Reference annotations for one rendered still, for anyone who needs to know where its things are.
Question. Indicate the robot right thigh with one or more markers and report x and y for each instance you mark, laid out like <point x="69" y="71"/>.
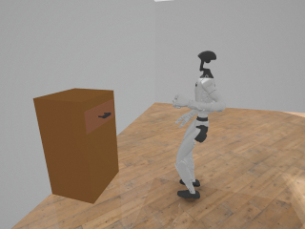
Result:
<point x="189" y="129"/>

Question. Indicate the left robot hand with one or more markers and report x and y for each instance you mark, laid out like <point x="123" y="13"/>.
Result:
<point x="180" y="100"/>

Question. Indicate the robot left forearm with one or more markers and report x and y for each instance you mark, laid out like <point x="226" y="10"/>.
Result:
<point x="206" y="107"/>

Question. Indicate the cabinet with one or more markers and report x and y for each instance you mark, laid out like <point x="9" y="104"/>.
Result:
<point x="80" y="165"/>

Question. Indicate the robot right forearm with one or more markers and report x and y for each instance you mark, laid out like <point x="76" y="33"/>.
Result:
<point x="192" y="112"/>

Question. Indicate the right robot hand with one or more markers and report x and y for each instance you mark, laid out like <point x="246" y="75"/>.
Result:
<point x="186" y="118"/>

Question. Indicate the handle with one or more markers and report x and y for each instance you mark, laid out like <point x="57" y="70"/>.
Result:
<point x="105" y="115"/>

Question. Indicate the drawer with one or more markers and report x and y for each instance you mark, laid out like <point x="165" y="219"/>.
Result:
<point x="92" y="119"/>

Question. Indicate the robot left upper arm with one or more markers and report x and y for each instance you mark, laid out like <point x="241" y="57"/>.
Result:
<point x="208" y="86"/>

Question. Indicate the right robot shin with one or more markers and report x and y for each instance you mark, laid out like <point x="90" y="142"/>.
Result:
<point x="191" y="167"/>

